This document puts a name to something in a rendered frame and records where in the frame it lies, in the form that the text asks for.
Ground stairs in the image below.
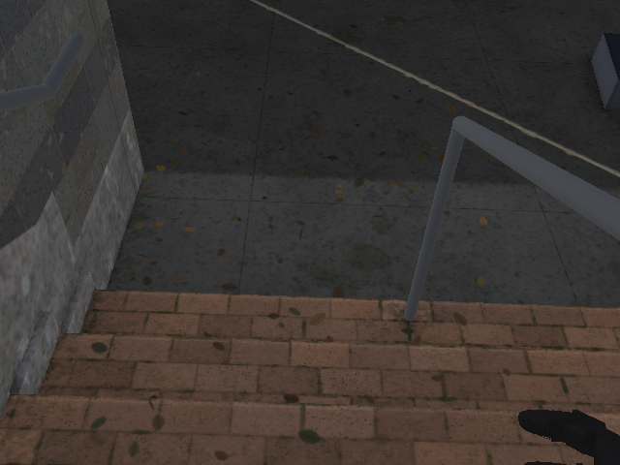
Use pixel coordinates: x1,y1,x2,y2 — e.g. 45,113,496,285
0,290,620,465

